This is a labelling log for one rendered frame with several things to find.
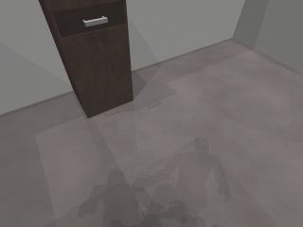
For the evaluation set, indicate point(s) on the drawer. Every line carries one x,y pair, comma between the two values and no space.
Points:
70,22

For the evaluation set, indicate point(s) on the cabinet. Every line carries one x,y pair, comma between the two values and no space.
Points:
98,62

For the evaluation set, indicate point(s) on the handle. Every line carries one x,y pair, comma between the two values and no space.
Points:
95,22

